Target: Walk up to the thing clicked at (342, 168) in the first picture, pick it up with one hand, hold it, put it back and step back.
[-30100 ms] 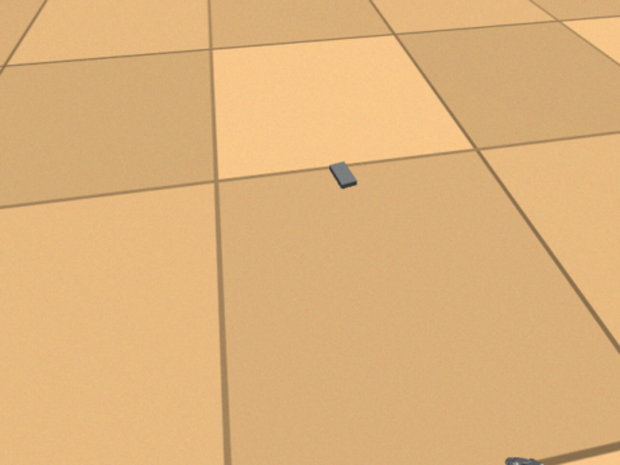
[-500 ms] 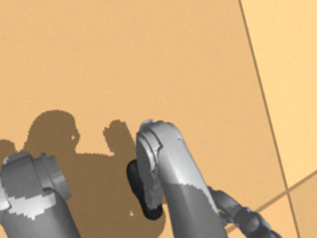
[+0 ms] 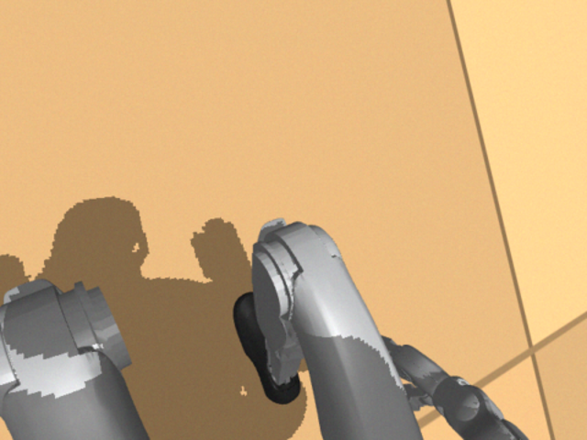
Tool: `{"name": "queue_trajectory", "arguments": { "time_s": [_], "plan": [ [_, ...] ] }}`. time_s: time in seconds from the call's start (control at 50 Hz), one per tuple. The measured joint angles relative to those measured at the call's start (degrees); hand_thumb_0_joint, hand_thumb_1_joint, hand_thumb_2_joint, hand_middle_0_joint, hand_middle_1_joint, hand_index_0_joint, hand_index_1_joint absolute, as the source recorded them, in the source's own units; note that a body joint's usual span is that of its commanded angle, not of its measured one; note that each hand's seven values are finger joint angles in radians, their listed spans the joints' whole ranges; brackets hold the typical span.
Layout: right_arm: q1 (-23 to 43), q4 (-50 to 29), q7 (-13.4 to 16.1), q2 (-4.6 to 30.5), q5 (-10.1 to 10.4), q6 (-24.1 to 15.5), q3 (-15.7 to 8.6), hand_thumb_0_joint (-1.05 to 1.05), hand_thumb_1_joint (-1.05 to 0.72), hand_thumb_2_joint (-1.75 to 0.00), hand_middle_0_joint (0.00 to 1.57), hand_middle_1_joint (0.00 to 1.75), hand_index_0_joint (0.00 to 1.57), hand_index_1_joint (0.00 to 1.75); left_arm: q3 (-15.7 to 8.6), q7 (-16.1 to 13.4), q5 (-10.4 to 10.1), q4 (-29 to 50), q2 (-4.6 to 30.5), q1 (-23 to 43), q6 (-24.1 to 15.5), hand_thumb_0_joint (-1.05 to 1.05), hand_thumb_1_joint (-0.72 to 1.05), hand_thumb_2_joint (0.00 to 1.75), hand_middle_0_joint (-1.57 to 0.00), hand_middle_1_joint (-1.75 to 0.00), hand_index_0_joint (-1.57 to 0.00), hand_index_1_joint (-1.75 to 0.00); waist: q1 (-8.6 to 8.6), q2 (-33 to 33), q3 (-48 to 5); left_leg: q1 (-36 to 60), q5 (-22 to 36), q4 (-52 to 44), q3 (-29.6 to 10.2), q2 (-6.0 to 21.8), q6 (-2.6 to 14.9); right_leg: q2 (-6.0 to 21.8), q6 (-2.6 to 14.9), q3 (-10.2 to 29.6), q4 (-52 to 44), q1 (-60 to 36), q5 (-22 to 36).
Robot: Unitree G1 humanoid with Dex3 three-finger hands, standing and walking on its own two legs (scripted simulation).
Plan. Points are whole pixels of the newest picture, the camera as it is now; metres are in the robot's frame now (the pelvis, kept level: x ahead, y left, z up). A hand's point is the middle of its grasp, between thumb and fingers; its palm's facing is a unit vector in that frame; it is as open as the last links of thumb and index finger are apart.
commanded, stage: withdraw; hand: left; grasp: from above
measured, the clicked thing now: out of the picture +0.39 +0.35 -0.28
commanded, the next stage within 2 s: home in 0.96 s
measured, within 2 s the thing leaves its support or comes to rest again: neither
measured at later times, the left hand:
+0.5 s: hand out of the picture +0.39 +0.39 -0.10, palm faces -0.40 -0.10 -0.91, open 14.0 cm
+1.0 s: hand out of the picture +0.40 +0.37 -0.14, palm faces -0.34 -0.09 -0.94, open 13.8 cm
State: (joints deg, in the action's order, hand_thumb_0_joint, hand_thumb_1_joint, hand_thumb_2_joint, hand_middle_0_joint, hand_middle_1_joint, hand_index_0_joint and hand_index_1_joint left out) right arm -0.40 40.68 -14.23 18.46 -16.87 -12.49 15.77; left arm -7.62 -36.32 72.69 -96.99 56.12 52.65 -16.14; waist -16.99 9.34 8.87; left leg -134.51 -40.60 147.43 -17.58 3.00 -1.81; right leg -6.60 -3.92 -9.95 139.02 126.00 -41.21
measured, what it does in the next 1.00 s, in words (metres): stands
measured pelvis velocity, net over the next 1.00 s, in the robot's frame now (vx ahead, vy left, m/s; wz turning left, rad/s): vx -0.01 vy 0.00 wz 0.09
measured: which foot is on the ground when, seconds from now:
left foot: down 0.00-1.00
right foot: down 0.00-1.00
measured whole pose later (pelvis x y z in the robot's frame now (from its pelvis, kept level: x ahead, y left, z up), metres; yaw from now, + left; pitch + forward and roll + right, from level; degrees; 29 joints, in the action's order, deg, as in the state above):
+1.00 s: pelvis -0.01 +0.00 +0.02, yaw +5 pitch +29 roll -10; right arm -8.5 41.6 -7.6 15.9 -9.5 -1.1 6.4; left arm -6.7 -24.6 74.2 -75.1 46.3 49.3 -15.5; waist -12.5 3.6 -0.2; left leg -135.7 -34.8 140.1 -11.4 1.6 -0.8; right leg -3.6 -2.2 -5.9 135.8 127.3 -39.1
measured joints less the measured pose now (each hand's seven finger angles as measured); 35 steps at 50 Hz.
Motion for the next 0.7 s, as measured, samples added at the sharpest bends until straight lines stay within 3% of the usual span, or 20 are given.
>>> {"name": "queue_trajectory", "arguments": {
  "time_s": [0.14,0.2,0.26,0.32,0.42,0.52,0.6,0.7],
  "plan": [
    [-0.8,0.3,-0.2,0.0,0.0,0.1,-0.4,0.0,-0.9,-0.89,0.2,0.3,0.2,0.3,-1.9,-1.2,0.2,4.6,-1.6,-1.5,-0.2,0.0,-0.47,0.95,-0.09,-1.01,-0.1,-0.98,0.69,-0.3,-0.3,0.0,0.1,-0.1,-0.1,0.0,-0.16,0.0,0.19,-0.1,-0.1,0.1,0.2],
    [-1.8,0.7,-0.7,-0.3,0.5,0.1,-1.6,0.0,-0.9,-0.89,0.2,0.3,0.2,0.3,-3.1,-1.0,0.4,8.7,-3.4,-3.1,1.2,0.0,-0.46,0.95,-0.09,-1.01,-0.1,-0.98,1.34,-1.3,-1.9,-0.3,0.0,-0.2,0.1,0.0,-0.27,0.1,0.42,0.0,0.0,0.5,0.0],
    [-3.1,1.0,-1.3,-0.7,1.8,0.9,-3.6,0.0,-0.9,-0.9,0.2,0.3,0.2,0.3,-4.2,0.1,-0.9,15.1,-5.9,-5.4,3.3,0.0,-0.46,0.95,-0.09,-1.0,-0.11,-0.98,2.51,-3.1,-4.6,-0.8,0.0,-0.7,0.6,-0.2,-0.32,0.5,0.71,0.3,-0.1,0.9,-0.3],
    [-4.1,1.6,-1.6,-1.3,3.7,2.3,-6.3,0.0,-0.9,-0.9,0.2,0.3,0.2,0.3,-2.2,3.0,-3.0,19.8,-8.4,-6.6,6.2,0.0,-0.47,0.95,-0.09,-0.99,-0.11,-0.97,4.04,-5.5,-8.1,-1.2,0.2,-1.9,1.8,-0.3,-0.01,0.9,0.73,1.2,-0.6,1.3,-0.7],
    [-4.3,1.6,-1.2,-2.0,7.1,4.8,-10.2,0.0,-0.9,-0.9,0.2,0.3,0.2,0.3,3.6,11.0,-7.1,22.3,-11.5,-5.4,10.6,0.0,-0.47,0.96,-0.09,-0.99,-0.1,-0.97,6.89,-9.1,-12.2,0.0,0.9,-5.6,4.8,0.2,1.01,1.5,0.44,3.2,-3.0,0.4,-0.8],
    [-4.5,-0.1,0.3,-2.0,9.7,7.0,-11.5,0.0,-0.9,-0.9,0.2,0.3,0.2,0.3,7.7,19.8,-10.3,23.0,-13.3,-3.1,11.3,0.0,-0.48,0.97,-0.09,-1.0,-0.09,-0.98,8.41,-10.1,-12.3,3.5,2.1,-10.2,7.0,0.5,1.43,2.1,0.64,4.7,-6.5,-2.3,0.0],
    [-5.3,-1.3,2.3,-1.4,10.7,8.8,-10.9,0.0,-0.9,-0.9,0.2,0.3,0.2,0.3,8.6,24.2,-9.9,22.4,-13.4,-1.7,9.1,0.0,-0.49,0.98,-0.09,-1.0,-0.09,-0.99,8.25,-9.4,-11.7,5.2,3.2,-12.8,7.5,0.4,1.36,2.4,1.02,5.0,-8.5,-3.7,1.0],
    [-6.2,-2.1,4.9,-0.3,10.4,10.5,-9.7,0.0,-0.9,-0.9,0.2,0.3,0.2,0.3,6.3,25.0,-7.2,20.5,-11.1,-1.2,4.2,0.0,-0.5,0.99,-0.09,-1.01,-0.09,-1.0,6.58,-7.5,-10.0,5.1,4.4,-13.1,6.9,0.0,1.02,2.6,1.42,4.3,-8.8,-3.7,2.0]
  ]
}}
